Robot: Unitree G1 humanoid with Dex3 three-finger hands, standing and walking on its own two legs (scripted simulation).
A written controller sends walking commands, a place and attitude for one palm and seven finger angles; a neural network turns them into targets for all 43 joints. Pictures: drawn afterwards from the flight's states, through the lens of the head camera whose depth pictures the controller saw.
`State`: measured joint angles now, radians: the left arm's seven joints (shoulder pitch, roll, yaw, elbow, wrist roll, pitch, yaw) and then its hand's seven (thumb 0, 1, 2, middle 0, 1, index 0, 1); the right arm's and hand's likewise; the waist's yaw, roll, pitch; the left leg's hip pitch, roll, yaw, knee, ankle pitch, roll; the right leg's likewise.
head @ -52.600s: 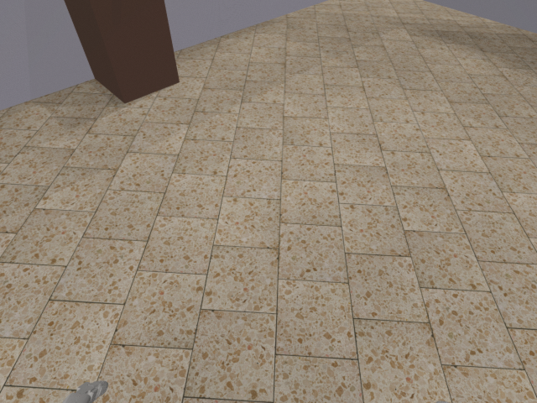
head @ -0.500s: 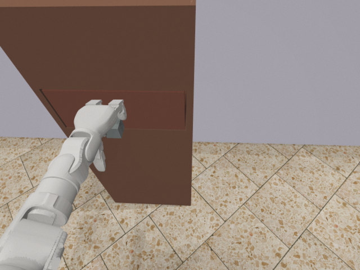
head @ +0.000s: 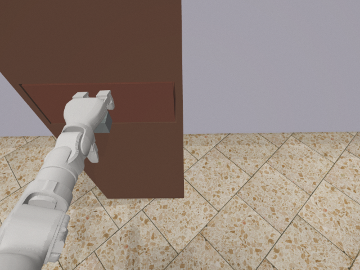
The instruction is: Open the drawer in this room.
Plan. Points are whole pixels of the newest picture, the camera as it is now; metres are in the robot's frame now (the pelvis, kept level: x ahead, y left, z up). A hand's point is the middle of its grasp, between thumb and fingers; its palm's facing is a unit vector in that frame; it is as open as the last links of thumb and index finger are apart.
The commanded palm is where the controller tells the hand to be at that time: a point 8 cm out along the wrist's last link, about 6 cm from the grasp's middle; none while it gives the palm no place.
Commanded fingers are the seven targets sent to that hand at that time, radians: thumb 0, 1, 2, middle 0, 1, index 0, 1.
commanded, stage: lower the fingers behind the handle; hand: left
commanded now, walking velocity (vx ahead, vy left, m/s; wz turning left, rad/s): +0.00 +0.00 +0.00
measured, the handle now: (102, 116) +0.50 +0.21 +0.02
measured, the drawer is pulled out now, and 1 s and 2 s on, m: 0.00 0.00 0.00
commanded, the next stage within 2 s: close the thumb around the handle in 0.96 s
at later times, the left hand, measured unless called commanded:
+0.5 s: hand (100, 132) +0.46 +0.21 +0.00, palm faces -0.05 -0.02 -1.00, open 13.8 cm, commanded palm +0.43 +0.21 +0.06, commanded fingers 0.00 -0.50 0.30 -0.30 -1.20 -0.30 -1.20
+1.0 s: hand (101, 134) +0.45 +0.21 +0.00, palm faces -0.04 -0.02 -1.00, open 13.9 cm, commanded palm +0.43 +0.21 +0.06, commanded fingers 0.00 -0.50 0.30 -0.30 -1.20 -0.30 -1.20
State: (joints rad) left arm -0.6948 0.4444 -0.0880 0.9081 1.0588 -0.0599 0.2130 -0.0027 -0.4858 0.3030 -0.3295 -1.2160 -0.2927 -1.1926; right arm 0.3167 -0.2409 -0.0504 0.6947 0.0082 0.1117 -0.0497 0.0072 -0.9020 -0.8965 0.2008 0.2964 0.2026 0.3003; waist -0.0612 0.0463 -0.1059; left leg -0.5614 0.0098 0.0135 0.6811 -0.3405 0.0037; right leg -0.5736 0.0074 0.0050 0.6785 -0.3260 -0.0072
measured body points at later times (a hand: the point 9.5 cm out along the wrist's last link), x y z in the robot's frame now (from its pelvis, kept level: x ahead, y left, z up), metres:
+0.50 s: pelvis +0.00 +0.01 -0.01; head +0.09 +0.00 +0.43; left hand +0.45 +0.21 +0.06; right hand +0.05 -0.26 -0.15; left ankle -0.01 +0.12 -0.72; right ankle +0.00 -0.12 -0.72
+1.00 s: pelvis +0.01 +0.01 -0.01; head +0.09 +0.00 +0.43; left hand +0.45 +0.21 +0.06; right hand +0.06 -0.27 -0.15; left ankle -0.01 +0.12 -0.72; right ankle +0.00 -0.12 -0.72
